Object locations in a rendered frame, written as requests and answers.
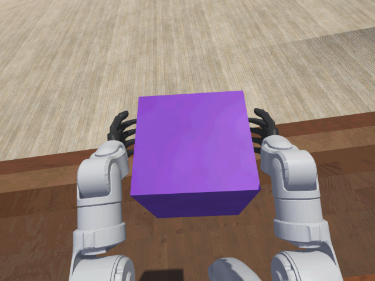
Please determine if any right robot forearm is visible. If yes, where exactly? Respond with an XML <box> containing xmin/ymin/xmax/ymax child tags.
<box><xmin>260</xmin><ymin>135</ymin><xmax>343</xmax><ymax>281</ymax></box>

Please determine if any carton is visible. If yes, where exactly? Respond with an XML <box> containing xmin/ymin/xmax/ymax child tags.
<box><xmin>130</xmin><ymin>90</ymin><xmax>261</xmax><ymax>218</ymax></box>

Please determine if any left robot hand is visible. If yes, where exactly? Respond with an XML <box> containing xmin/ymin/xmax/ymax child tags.
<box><xmin>107</xmin><ymin>111</ymin><xmax>137</xmax><ymax>157</ymax></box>

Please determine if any left robot upper arm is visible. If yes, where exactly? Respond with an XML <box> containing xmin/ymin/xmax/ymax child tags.
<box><xmin>71</xmin><ymin>255</ymin><xmax>135</xmax><ymax>281</ymax></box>

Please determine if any right robot thigh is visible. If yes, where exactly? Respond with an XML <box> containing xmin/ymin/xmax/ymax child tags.
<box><xmin>208</xmin><ymin>258</ymin><xmax>262</xmax><ymax>281</ymax></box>

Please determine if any left robot forearm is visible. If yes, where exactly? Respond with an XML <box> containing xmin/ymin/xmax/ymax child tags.
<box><xmin>69</xmin><ymin>140</ymin><xmax>129</xmax><ymax>281</ymax></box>

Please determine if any right robot hand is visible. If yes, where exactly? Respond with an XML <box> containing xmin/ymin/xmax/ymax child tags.
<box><xmin>248</xmin><ymin>108</ymin><xmax>279</xmax><ymax>154</ymax></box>

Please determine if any right robot upper arm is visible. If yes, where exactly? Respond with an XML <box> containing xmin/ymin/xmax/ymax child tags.
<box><xmin>271</xmin><ymin>249</ymin><xmax>342</xmax><ymax>281</ymax></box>

